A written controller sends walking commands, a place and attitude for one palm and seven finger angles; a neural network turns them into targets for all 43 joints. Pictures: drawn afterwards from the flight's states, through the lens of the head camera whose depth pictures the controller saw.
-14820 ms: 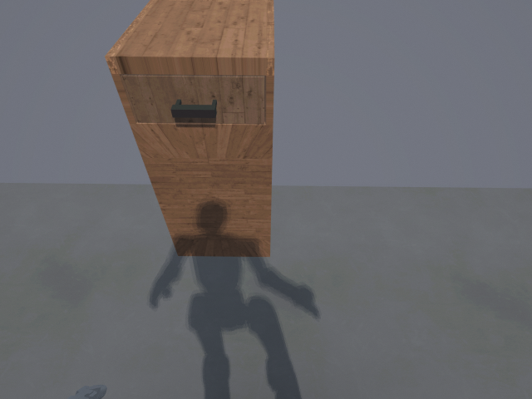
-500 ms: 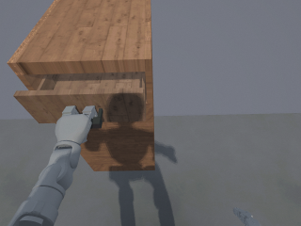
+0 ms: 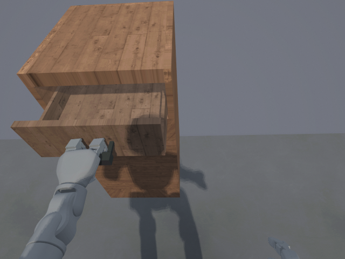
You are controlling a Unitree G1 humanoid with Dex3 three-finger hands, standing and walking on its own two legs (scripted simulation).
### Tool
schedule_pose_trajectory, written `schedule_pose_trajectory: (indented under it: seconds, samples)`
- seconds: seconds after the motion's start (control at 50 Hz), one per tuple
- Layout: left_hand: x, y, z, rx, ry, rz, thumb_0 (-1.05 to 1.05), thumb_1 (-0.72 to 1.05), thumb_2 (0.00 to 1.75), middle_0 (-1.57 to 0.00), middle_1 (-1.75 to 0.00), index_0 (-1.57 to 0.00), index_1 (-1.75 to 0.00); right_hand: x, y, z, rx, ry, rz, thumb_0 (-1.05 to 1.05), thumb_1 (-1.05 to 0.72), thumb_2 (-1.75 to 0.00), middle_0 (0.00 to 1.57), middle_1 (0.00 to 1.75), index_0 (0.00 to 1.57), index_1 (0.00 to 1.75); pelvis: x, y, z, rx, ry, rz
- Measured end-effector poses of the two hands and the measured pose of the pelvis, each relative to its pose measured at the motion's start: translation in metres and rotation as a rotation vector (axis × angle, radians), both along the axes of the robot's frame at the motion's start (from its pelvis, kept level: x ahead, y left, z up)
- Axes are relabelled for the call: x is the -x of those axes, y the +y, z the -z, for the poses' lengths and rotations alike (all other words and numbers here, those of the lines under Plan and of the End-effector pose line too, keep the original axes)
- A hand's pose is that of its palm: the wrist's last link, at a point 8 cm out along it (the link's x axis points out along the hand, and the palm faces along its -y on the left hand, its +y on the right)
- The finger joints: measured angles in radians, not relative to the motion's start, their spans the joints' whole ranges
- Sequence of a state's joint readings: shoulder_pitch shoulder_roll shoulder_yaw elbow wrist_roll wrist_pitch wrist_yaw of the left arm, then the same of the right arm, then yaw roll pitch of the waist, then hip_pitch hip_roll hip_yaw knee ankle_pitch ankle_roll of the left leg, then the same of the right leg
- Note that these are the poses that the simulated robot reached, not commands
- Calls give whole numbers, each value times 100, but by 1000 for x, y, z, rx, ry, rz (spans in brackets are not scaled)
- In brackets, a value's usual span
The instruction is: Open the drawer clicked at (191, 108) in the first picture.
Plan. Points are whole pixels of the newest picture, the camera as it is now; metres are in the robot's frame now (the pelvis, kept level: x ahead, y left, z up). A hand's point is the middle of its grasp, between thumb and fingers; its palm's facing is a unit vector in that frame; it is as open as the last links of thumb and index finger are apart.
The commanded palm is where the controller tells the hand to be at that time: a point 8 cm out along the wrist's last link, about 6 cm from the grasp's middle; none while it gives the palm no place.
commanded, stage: pull the drawer open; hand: left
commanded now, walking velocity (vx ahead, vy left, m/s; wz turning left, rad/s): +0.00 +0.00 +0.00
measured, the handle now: (91, 151) +0.36 +0.23 +0.03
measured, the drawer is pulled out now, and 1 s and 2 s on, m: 0.14 0.26 0.30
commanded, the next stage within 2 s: open the thumb to release the handle in 1.54 s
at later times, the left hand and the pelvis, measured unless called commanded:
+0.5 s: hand (82, 201) +0.24 +0.23 +0.01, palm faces +0.00 -0.09 -1.00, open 5.8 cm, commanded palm +0.21 +0.23 +0.07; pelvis +0.00 +0.00 +0.00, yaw +0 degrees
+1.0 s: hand (76, 221) +0.20 +0.22 +0.01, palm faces -0.01 -0.10 -1.00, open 5.8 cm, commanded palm +0.16 +0.23 +0.07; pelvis -0.01 -0.01 -0.01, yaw -1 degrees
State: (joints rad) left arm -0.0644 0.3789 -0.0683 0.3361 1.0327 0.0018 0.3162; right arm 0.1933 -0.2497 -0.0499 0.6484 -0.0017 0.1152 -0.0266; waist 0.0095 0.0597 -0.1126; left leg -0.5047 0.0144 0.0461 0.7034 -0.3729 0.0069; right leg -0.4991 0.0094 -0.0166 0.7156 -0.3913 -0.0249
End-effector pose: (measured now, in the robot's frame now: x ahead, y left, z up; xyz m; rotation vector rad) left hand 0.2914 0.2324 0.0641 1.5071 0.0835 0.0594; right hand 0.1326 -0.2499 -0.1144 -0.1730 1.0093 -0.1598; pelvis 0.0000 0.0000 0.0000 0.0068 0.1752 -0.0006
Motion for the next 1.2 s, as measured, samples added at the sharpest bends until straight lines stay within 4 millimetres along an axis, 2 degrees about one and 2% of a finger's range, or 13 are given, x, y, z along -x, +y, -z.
schedule_pose_trajectory:
  seconds: [0.26, 0.56, 0.72, 0.92, 1.2]
  samples:
    - [35, -2, -1, 24, -7, -18, 3, 68, 77, -30, -135, -41, -135, -23, 3, -12, -11, -103, -24, 1, -91, -90, 20, 30, 20, 30, 1, -2, 0, -5, -18, 13]
    - [77, -4, -1, 27, -14, -37, 3, 67, 78, -31, -135, -41, -135, -53, 22, -18, -35, -178, -109, 1, -91, -90, 20, 30, 20, 30, 5, -3, 2, -7, -42, 3]
    - [89, -4, -1, 30, -14, -37, 3, 68, 78, -31, -135, -42, -135, -55, 26, -19, -37, -181, -128, 1, -91, -90, 20, 30, 20, 30, 8, -6, 2, -8, -50, 3]
    - [104, -5, -2, 34, -4, -43, 4, 68, 77, -30, -134, -41, -135, -49, 19, -18, -35, -179, -119, 1, -91, -90, 20, 30, 20, 30, 7, -7, 4, -9, -47, 11]
    - [136, -7, -2, 35, -2, -46, 4, 68, 76, -30, -134, -41, -135, -51, 18, -12, -43, -174, -144, 1, -91, -90, 20, 30, 20, 30, 5, -7, 10, -11, -31, 17]
